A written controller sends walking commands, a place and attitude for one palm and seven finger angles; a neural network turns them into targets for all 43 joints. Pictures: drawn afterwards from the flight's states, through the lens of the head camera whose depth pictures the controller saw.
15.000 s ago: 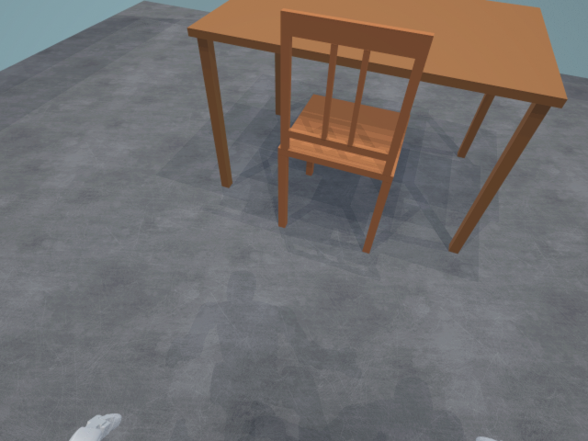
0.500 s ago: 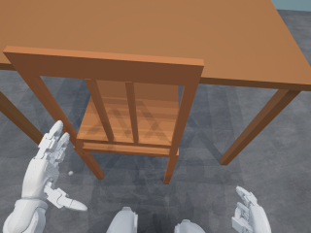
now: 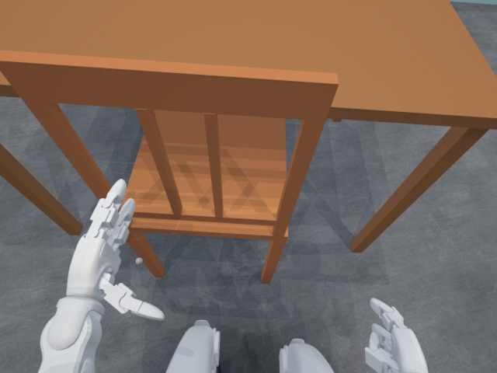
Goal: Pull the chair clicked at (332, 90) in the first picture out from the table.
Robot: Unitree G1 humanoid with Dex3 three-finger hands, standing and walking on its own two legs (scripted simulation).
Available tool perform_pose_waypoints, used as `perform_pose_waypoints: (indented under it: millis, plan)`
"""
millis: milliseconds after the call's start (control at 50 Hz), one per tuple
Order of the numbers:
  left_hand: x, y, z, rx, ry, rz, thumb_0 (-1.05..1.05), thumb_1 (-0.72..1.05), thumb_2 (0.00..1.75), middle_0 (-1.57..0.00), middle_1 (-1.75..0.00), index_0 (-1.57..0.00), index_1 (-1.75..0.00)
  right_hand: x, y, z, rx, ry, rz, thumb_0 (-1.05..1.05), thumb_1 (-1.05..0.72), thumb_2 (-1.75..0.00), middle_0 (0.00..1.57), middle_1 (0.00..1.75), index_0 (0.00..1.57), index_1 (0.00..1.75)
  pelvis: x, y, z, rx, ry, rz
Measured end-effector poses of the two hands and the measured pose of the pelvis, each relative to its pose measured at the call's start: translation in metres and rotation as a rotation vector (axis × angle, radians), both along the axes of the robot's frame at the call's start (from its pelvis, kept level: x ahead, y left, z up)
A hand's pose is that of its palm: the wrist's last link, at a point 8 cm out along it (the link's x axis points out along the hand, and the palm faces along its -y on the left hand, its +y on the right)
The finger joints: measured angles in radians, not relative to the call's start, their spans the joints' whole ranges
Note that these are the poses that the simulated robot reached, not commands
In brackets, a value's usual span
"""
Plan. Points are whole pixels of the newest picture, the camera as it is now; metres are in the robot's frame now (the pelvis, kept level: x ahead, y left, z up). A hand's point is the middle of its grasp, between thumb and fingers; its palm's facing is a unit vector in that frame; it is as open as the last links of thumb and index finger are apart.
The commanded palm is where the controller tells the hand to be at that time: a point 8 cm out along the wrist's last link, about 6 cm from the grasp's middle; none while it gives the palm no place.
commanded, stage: aim the fingers beside a spindle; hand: left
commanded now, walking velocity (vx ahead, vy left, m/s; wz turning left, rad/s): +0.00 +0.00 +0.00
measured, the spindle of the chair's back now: (164, 170) +0.45 +0.17 +0.01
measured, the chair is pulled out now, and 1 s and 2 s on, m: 0.00 0.00 0.00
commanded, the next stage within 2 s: none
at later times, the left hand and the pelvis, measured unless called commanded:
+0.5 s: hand (163, 248) +0.30 +0.15 +0.01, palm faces -0.05 -1.00 -0.02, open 17.0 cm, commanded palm +0.28 +0.20 +0.01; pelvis +0.00 +0.00 -0.01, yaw +0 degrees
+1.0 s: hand (163, 253) +0.30 +0.15 +0.00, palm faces -0.04 -1.00 -0.02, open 17.0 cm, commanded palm +0.28 +0.20 +0.01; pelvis +0.00 -0.01 -0.02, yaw +0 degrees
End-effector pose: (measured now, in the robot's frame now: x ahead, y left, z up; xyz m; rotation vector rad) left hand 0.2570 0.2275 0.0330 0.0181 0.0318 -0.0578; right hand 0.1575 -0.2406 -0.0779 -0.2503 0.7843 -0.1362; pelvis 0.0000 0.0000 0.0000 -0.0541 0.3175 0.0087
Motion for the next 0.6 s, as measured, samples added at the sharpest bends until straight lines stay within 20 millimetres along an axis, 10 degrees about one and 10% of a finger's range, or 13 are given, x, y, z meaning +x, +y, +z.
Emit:
perform_pose_waypoints:
  millis: [600]
  plan:
    - [0.029,-0.032,-0.024,0.003,0.002,0.005,-0.01,-0.5,0.3,-0.06,-0.08,-0.06,-0.08,0.0,0.002,-0.024,0.022,0.097,0.003,0.02,-0.9,-0.9,0.2,0.3,0.21,0.3,0.003,0.0,-0.015,0.005,0.048,-0.01]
